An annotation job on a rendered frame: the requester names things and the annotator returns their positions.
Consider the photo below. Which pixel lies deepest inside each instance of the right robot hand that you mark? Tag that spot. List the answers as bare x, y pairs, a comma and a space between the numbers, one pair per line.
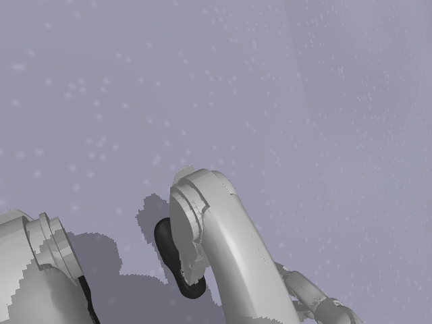
308, 294

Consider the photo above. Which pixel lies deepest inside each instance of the right robot foot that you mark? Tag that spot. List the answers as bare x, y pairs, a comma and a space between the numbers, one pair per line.
171, 258

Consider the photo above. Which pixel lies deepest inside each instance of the right robot arm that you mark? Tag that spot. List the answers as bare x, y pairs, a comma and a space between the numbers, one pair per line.
332, 311

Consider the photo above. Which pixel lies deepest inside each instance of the left robot foot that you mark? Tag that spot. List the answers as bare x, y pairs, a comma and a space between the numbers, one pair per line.
87, 293

